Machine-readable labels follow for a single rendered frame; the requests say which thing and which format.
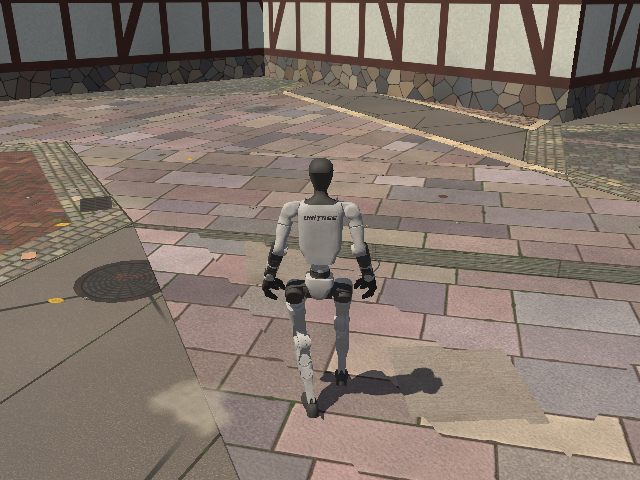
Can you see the left robot hand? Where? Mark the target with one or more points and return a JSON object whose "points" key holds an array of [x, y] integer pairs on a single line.
{"points": [[274, 285]]}

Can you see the robot torso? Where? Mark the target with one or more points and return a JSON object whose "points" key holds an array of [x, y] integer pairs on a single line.
{"points": [[320, 238]]}

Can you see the left robot forearm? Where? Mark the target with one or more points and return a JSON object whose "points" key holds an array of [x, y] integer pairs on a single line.
{"points": [[272, 265]]}

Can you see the right robot forearm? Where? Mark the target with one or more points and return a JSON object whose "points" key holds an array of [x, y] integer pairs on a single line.
{"points": [[366, 266]]}

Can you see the left robot upper arm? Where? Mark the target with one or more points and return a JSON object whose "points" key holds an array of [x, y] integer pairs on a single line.
{"points": [[283, 229]]}

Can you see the right robot upper arm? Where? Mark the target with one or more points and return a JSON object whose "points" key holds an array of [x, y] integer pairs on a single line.
{"points": [[352, 212]]}

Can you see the right robot hand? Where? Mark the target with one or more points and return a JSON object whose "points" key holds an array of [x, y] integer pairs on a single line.
{"points": [[364, 284]]}

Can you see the robot head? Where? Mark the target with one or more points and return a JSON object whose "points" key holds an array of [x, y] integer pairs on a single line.
{"points": [[321, 173]]}

